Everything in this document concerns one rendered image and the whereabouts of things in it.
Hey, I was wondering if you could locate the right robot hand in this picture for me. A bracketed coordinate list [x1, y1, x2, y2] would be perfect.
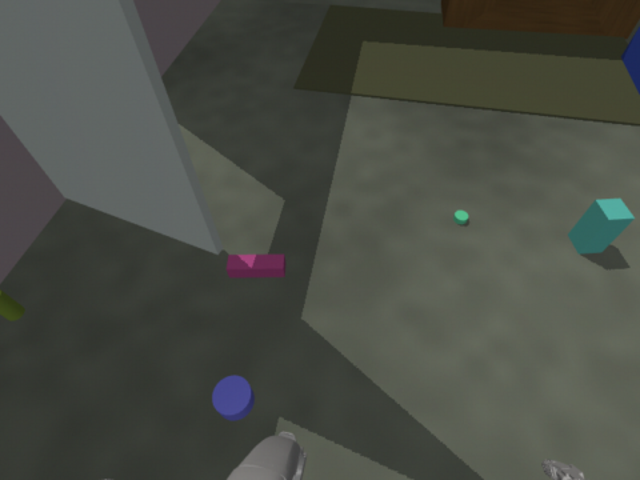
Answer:
[542, 459, 589, 480]

